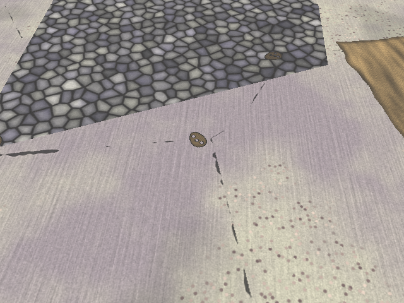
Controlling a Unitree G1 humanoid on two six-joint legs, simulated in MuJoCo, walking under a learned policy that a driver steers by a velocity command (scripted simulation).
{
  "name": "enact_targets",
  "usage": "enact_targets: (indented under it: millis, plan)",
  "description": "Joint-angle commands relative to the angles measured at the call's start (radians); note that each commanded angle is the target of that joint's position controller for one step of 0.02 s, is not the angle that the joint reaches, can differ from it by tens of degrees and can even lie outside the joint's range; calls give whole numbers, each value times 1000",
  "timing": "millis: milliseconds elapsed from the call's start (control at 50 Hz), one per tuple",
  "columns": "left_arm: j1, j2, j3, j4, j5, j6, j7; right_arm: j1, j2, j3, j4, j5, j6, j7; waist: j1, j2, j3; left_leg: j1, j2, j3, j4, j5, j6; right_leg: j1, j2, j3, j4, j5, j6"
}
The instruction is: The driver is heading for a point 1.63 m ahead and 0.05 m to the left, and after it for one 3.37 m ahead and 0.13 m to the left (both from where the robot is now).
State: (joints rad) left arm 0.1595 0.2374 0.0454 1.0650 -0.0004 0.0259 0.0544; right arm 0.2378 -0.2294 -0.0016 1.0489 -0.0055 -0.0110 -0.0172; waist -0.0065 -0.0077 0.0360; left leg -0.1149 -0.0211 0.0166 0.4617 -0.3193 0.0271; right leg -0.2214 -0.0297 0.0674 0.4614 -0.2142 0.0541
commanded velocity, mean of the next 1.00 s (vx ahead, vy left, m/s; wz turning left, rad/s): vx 0.31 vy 0.00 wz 0.00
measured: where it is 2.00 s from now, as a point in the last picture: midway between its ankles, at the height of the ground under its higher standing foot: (209, 162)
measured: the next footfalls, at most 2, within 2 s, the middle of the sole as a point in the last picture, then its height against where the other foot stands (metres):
right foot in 0.78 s outside the picture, level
left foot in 1.24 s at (205, 283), level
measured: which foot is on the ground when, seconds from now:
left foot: down 0.00-0.78, up 0.80-1.00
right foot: down 0.00-0.50, up 0.52-0.76, down 0.78-1.00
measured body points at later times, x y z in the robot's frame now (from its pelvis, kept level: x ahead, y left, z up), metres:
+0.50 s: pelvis +0.00 +0.00 +0.00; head +0.01 +0.00 +0.45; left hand +0.03 +0.25 -0.16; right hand -0.01 -0.24 -0.15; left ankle -0.04 +0.10 -0.74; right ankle +0.02 -0.15 -0.74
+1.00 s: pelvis +0.18 -0.08 +0.00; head +0.18 -0.09 +0.45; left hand +0.11 +0.15 -0.14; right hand +0.33 -0.33 -0.12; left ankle +0.22 +0.05 -0.65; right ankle +0.10 -0.17 -0.74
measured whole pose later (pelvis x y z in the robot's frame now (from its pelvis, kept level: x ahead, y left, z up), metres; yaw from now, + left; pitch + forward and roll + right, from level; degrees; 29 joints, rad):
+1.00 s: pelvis +0.18 -0.08 +0.00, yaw +0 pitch +2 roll -1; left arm 0.47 0.18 0.03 1.09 0.03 -0.10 -0.01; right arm 0.15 -0.24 -0.04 0.87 -0.04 -0.05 0.06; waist 0.04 0.04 -0.06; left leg -0.68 0.11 0.02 1.16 -0.12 0.07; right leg -0.04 0.05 -0.10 0.28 -0.29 -0.05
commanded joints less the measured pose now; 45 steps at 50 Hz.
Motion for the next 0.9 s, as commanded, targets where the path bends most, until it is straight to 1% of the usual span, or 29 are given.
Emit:
enact_targets:
  millis: [20, 240, 480, 500, 520, 540, 560, 580, 600, 620, 640, 660, 680, 700, 720, 740, 760, 780, 800, 820, 840, 860, 880, 900]
  plan:
    - [8, 104, 15, -14, 0, -9, 3, 41, -109, -18, -18, 0, -6, -5, 1, 15, -6, -105, 56, -53, -113, 200, 5, 78, -1, -9, -31, 191, -34]
    - [37, 91, 5, 30, -1, -11, 5, 90, -89, -14, 2, 1, -4, -8, 2, 11, 6, -109, 48, -47, -118, 175, 4, 61, 1, -15, -39, 171, -33]
    - [70, 75, -4, 54, -3, -12, 6, 138, -68, -12, 14, 3, -4, -11, 3, 10, 16, -113, 44, -41, -117, 173, 3, 50, 2, -17, -40, 165, -35]
    - [96, 60, -6, 67, -5, -10, 7, 173, -76, -17, 28, 7, -1, -15, -4, 33, -27, -89, 37, -45, -141, -58, 20, 51, 43, -68, 2, -26, -37]
    - [92, 67, -1, 61, -15, -12, 5, 184, -128, -35, 22, 22, 3, -20, -16, 89, 1, -97, 77, -120, -184, -375, 66, -30, 90, -124, 100, -268, -42]
    - [24, 81, 4, 25, -16, -24, -2, 229, -177, -52, 18, 33, 0, -23, -51, 156, 65, -93, 194, -286, -281, -622, 133, -187, 92, -143, 234, -338, -47]
    - [-69, 55, -6, -34, -24, -47, -14, 228, -232, -74, 9, 39, -14, -25, -72, 240, 155, -128, 359, -495, -386, -687, 218, -307, 18, -107, 385, -260, -65]
    - [-123, 58, -4, -69, -32, -72, -26, 197, -202, -69, -12, 23, -35, -26, -64, 201, 211, -97, 424, -577, -424, -582, 256, -442, -43, -46, 499, -255, -80]
    - [-107, 62, 1, -73, -34, -94, -37, 168, -157, -60, -27, 16, -55, -24, -37, 151, 211, -20, 422, -548, -403, -465, 244, -539, -79, -17, 555, -223, -94]
    - [-75, 58, 3, -73, -34, -114, -46, 149, -136, -58, -43, 23, -67, -20, -19, 123, 171, 39, 398, -489, -375, -380, 216, -566, -104, -7, 536, -194, -104]
    - [-67, 60, 4, -77, -37, -132, -53, 140, -137, -60, -55, 37, -72, -16, -14, 106, 139, 62, 371, -415, -368, -304, 185, -531, -114, -15, 431, -171, -107]
    - [-74, 64, 8, -80, -36, -144, -57, 144, -142, -62, -62, 42, -73, -14, -19, 99, 101, 50, 320, -330, -359, -239, 157, -436, -95, -50, 327, -145, -102]
    - [-71, 50, 7, -79, -36, -150, -62, 144, -157, -66, -69, 41, -71, -12, -15, 117, 76, -2, 275, -262, -347, -207, 145, -320, -61, -96, 253, -130, -91]
    - [-48, 40, 6, -72, -38, -151, -66, 136, -175, -71, -78, 42, -69, -10, 0, 135, 69, -72, 251, -218, -333, -207, 149, -209, -30, -138, 201, -122, -79]
    - [-7, 33, 8, -86, 42, -106, -97, 144, -181, -78, -51, -41, -60, 5, 22, 152, 45, -128, 214, -175, -311, -284, 173, -86, 31, -218, 124, -176, -83]
    - [64, 24, 15, -69, 42, -86, -100, 124, -174, -83, -57, -39, -57, 11, 59, 130, 60, -237, 205, -146, -257, -312, 177, 69, 57, -271, 70, -71, -82]
    - [175, 44, 28, -38, 34, -79, -91, 103, -170, -83, -66, -31, -60, 15, 109, 70, 40, -335, 177, -118, -142, -248, 172, 235, 88, -286, 52, -71, -85]
    - [369, 88, 48, 15, 35, -91, -78, 69, -149, -75, -78, -37, -69, 19, 207, -56, -28, -450, 108, -38, 171, -98, 155, 444, 27, -180, 14, -154, -94]
    - [551, 211, 65, 42, 65, -106, -63, -18, -15, -42, -157, -32, -85, 26, 258, -379, -105, -663, -3, 35, 633, -212, 106, 527, -290, 346, -210, -623, -157]
    - [439, 173, 43, 26, 63, -103, -61, -49, -15, -44, -202, -23, -93, 37, 169, -282, -44, -807, -46, -139, 818, -137, 124, 394, -372, 742, -392, -820, -224]
    - [283, 178, 43, -20, 51, -105, -60, -76, -43, -47, -222, -19, -93, 47, 87, -153, 53, -885, 62, -139, 884, 1, 132, 318, -394, 638, -355, -771, -239]
    - [216, 135, 34, -47, 39, -115, -68, -65, -81, -53, -208, -25, -94, 59, 61, -36, 40, -821, 117, -114, 850, 109, 116, 253, -336, 486, -328, -601, -227]
    - [195, 122, 28, -53, 30, -124, -70, -21, -78, -55, -191, -36, -90, 66, 23, -34, 12, -742, 142, -98, 796, 133, 96, 207, -281, 371, -344, -502, -212]
    - [189, 88, 16, -51, 28, -132, -67, -9, -77, -55, -185, -49, -76, 73, 4, -49, 20, -697, 157, -80, 771, 143, 71, 161, -237, 294, -369, -437, -199]
Velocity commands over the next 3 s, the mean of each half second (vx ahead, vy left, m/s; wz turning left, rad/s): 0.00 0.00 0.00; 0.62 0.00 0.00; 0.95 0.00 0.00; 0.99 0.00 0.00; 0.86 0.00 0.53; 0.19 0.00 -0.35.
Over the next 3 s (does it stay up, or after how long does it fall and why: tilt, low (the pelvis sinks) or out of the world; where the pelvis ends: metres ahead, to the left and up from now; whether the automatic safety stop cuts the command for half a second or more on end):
stays up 1.77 0.04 0.00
